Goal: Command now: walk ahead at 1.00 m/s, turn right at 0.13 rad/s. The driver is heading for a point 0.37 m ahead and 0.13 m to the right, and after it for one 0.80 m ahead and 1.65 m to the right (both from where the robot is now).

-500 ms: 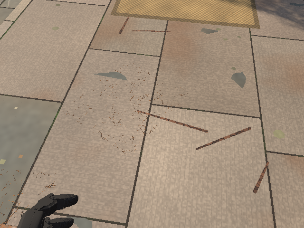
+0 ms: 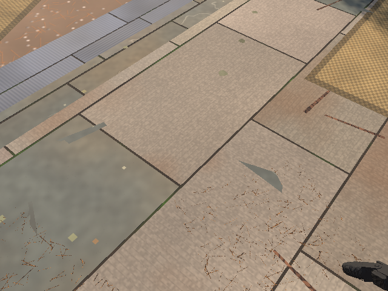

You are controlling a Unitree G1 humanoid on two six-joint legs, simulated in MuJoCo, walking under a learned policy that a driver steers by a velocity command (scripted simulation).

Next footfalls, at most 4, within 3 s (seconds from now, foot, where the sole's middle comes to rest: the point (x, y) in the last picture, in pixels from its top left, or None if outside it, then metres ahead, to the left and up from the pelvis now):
0.18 left None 0.36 0.16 -0.77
0.62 right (271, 246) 0.68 -0.20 -0.77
1.02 left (286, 181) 0.99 -0.27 -0.77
1.46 right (291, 237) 0.73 -0.28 -0.77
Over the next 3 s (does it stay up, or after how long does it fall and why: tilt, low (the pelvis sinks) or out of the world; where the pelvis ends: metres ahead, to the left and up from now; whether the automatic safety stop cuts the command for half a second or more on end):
stays up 0.88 -1.00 -0.01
